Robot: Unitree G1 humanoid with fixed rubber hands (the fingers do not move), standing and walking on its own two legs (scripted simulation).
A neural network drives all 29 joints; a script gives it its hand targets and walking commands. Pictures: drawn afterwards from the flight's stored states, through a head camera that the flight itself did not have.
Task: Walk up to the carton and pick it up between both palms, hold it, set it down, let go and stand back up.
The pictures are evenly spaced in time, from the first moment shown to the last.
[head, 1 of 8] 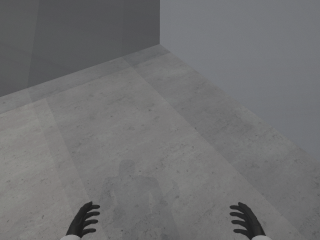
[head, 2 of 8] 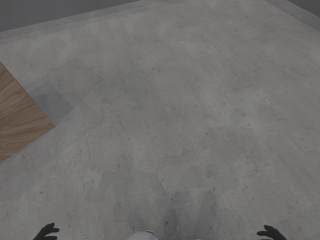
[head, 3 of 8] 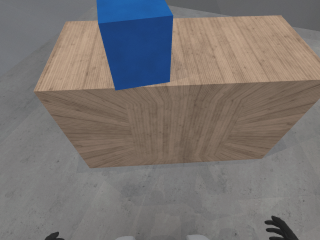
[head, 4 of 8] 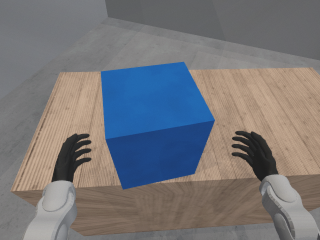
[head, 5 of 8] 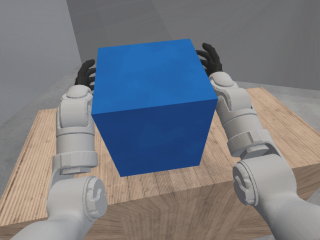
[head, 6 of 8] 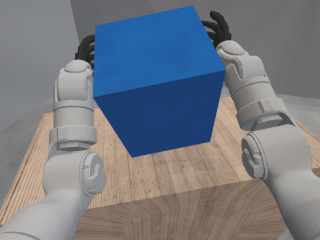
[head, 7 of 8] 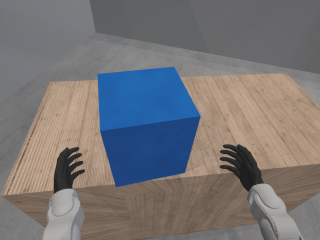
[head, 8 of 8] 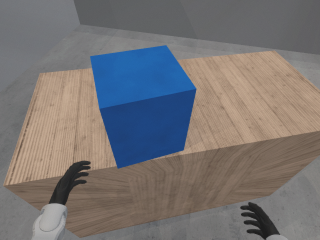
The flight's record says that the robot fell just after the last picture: no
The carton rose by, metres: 0.23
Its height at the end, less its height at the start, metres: +0.00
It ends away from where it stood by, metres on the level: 0.01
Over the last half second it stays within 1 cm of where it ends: yes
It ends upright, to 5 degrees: yes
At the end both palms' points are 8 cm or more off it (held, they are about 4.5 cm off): yes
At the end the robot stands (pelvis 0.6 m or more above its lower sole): yes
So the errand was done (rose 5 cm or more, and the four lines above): yes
